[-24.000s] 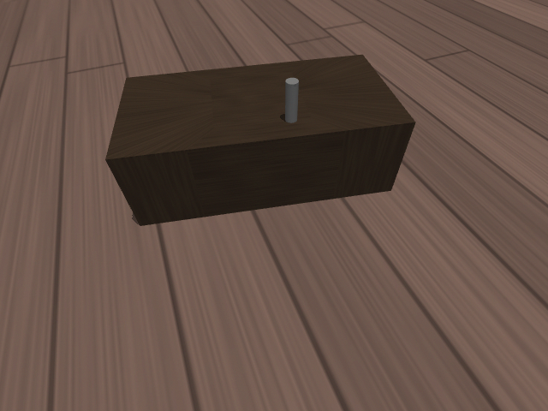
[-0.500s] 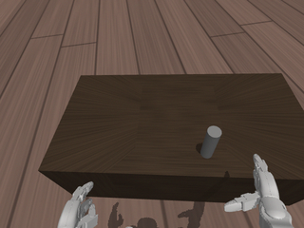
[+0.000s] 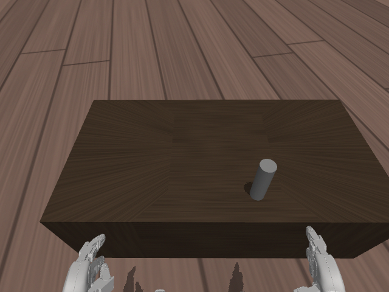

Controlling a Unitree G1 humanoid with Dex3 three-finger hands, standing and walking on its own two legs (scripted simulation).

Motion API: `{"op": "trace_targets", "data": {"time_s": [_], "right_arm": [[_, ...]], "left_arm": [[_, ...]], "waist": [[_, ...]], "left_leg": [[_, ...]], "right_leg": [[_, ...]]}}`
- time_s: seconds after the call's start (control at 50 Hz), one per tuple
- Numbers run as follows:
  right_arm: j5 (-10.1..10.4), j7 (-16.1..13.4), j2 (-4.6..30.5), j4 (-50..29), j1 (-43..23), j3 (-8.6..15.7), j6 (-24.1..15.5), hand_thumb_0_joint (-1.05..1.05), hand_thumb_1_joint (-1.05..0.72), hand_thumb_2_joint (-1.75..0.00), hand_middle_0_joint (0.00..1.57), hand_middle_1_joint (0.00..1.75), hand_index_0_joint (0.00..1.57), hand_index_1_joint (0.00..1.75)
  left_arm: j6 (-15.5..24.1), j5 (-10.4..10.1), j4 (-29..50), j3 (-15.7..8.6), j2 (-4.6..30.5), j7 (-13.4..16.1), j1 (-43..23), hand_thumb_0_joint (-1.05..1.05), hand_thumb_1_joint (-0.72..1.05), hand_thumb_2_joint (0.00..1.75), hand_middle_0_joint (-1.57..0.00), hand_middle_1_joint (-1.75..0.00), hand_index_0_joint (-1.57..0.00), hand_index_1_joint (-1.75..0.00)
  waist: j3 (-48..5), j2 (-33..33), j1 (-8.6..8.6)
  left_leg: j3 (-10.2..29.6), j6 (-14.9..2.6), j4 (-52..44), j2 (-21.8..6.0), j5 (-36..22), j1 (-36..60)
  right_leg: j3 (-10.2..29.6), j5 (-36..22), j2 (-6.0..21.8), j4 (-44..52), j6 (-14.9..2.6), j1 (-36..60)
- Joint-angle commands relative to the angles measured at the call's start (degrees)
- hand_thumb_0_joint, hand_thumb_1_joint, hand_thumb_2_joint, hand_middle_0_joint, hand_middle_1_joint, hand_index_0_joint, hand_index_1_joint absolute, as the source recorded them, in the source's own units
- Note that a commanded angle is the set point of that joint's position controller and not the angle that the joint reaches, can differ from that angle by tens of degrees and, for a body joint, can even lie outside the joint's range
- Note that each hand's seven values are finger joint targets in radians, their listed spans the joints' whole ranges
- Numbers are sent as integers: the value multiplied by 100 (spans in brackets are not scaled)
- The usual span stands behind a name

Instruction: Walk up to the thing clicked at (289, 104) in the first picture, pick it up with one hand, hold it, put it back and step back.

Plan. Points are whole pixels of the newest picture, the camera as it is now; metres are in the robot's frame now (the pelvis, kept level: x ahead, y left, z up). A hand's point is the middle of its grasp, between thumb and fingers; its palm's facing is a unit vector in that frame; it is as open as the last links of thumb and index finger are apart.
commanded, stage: home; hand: right
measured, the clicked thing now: (262, 181) +0.49 -0.22 -0.21
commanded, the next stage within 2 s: stand in 1.66 s
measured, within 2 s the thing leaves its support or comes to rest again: neither
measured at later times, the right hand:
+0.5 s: hand (301, 275) +0.18 -0.19 -0.05, palm faces +0.12 +0.97 -0.22, open 17.3 cm
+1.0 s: hand (300, 272) +0.18 -0.20 -0.05, palm faces +0.12 +0.97 -0.22, open 17.4 cm
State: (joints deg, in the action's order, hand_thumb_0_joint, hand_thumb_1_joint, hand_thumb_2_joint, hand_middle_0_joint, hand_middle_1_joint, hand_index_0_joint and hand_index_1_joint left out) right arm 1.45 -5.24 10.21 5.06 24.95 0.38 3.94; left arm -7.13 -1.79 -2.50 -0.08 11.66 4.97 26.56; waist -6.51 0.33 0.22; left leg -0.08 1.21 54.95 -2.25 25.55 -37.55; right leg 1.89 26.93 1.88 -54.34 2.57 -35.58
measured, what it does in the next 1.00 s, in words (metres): stands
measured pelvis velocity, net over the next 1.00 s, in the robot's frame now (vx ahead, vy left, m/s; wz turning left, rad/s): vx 0.01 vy -0.02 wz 0.01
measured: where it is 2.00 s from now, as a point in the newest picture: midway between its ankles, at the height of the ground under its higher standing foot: outside the picture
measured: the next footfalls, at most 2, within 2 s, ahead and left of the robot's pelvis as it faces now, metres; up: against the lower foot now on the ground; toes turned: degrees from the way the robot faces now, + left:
none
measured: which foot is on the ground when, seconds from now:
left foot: down 0.00-1.00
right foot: down 0.00-1.00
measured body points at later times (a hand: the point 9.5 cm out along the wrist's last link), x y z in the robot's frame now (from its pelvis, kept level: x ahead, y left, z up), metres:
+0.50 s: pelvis +0.00 -0.02 +0.00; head +0.03 -0.02 +0.45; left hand +0.16 +0.21 -0.03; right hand +0.17 -0.25 -0.03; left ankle +0.02 +0.13 -0.68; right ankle +0.01 -0.15 -0.68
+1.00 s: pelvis +0.01 -0.02 +0.00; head +0.04 -0.02 +0.45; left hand +0.17 +0.21 -0.03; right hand +0.17 -0.25 -0.04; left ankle +0.02 +0.13 -0.68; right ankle +0.01 -0.15 -0.68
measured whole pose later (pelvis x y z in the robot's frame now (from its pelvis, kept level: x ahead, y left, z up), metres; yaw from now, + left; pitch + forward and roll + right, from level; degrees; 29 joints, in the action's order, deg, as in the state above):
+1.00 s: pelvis +0.01 -0.02 +0.00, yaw +1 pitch +9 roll +0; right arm 1.4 -5.1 10.6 3.0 26.7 0.6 4.1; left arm -5.5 -1.8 -1.8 -0.6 11.1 4.6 27.2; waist -7.2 0.5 0.5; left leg 1.0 2.6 55.7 -2.5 26.4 -38.4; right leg 0.9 29.0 1.6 -56.8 1.3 -36.9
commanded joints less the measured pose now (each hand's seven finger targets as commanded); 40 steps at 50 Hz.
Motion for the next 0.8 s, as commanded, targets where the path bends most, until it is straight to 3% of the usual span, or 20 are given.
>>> {"op": "trace_targets", "data": {"time_s": [0.0, 0.06, 0.08, 0.1, 0.2, 0.28, 0.3, 0.32, 0.38, 0.46, 0.6, 0.74, 0.78], "right_arm": [[-21, -43, 572, -954, 82, 306, -323, 0, 53, -7, 5, 6, 5, 6], [-24, -47, 653, -897, -61, 381, -387, 0, 52, -7, 5, 6, 5, 6], [-22, -54, 637, -992, -115, 368, -408, 0, 51, -8, 6, 6, 6, 6], [-27, -58, 702, -1065, -130, 422, -438, 0, 51, -8, 6, 6, 6, 6], [-34, -55, 547, -1185, -332, 208, -495, 0, 51, -7, 6, 6, 6, 6], [-38, -54, 529, -1152, -131, 239, -461, 0, 51, -7, 6, 6, 6, 6], [-40, -64, 509, -1214, -189, 161, -457, 0, 51, -8, 6, 6, 6, 6], [-39, -72, 585, -1181, -83, 289, -457, 0, 51, -8, 6, 6, 6, 6], [-42, -58, 568, -1086, -67, 240, -448, 0, 51, -7, 6, 6, 6, 6], [-40, -75, 578, -1144, 96, 291, -439, 0, 50, -8, 6, 6, 6, 6], [-51, -52, 528, -1227, 48, 208, -409, 0, 54, -6, 5, 5, 5, 5], [-38, -47, 560, -1291, -61, 257, -348, 0, 53, -6, 5, 6, 5, 6], [-41, -45, 591, -1274, 101, 308, -321, 0, 54, -6, 5, 5, 5, 5]], "left_arm": [[388, 7, 1215, -277, 496, 42, -244, 0, 90, 90, -20, -30, -20, -30], [400, 12, 1224, -302, 511, 47, -367, 0, 90, 90, -20, -30, -20, -30], [404, 4, 1328, -381, 554, 59, -324, 0, 90, 90, -20, -30, -20, -30], [391, 11, 1191, -279, 459, 52, -254, 0, 90, 90, -20, -30, -20, -30], [422, 1, 1142, -315, 470, 63, -84, 0, 90, 90, -20, -30, -20, -30], [468, -2, 1132, -389, 546, 57, -93, 0, 90, 90, -20, -30, -20, -30], [478, 0, 1144, -428, 583, 64, -84, 0, 90, 90, -20, -30, -20, -30], [476, 6, 1087, -397, 541, 49, -40, 0, 90, 90, -20, -30, -20, -30], [498, -5, 1197, -366, 546, 48, -237, 0, 90, 90, -20, -30, -20, -30], [510, -9, 1265, -407, 589, 57, -242, 0, 90, 90, -20, -30, -20, -30], [502, 8, 1147, -362, 499, 38, -109, 0, 90, 90, -20, -30, -20, -30], [513, 6, 1108, -468, 579, 33, -39, 0, 90, 90, -20, -30, -20, -30], [515, 8, 1117, -466, 584, 18, -13, 0, 90, 90, -20, -30, -20, -30]], "waist": [[-350, 297, 69], [-164, 354, 52], [-293, 380, -24], [-340, 182, 63], [-316, -107, -87], [-427, -109, -18], [-425, -139, -83], [-446, -124, -16], [-325, -13, 17], [-557, -6, 87], [-667, -209, 1], [-527, -182, -38], [-644, -196, 27]], "left_leg": [[-121, -62, -1162, 69, -536, 530], [-46, -60, -1247, 34, -231, 430], [-89, -59, -1205, 66, -266, 436], [-117, -72, -1113, 84, -413, 499], [-221, -105, -1000, 169, -285, 312], [-277, -116, -871, 192, -539, 369], [-292, -115, -881, 204, -507, 332], [-316, -114, -837, 209, -557, 361], [-289, -106, -930, 195, -341, 366], [-297, -118, -778, 200, -702, 487], [-302, -116, -624, 199, -1279, 539], [-331, -113, -654, 218, -1101, 452], [-326, -119, -618, 211, -1210, 528]], "right_leg": [[-500, -701, -287, 757, -302, 11], [-513, -459, -291, 750, -302, -91], [-495, -444, -274, 780, -319, -30], [-489, -533, -269, 797, -306, -30], [-423, -312, -211, 950, -278, 53], [-369, -608, -181, 945, -245, 127], [-354, -556, -173, 963, -245, 123], [-323, -630, -169, 956, -234, 88], [-356, -415, -181, 943, -252, -8], [-302, -817, -155, 926, -209, 92], [-339, -1497, -140, 821, -167, 257], [-275, -1304, -114, 881, -161, 202], [-284, -1451, -123, 839, -152, 214]]}}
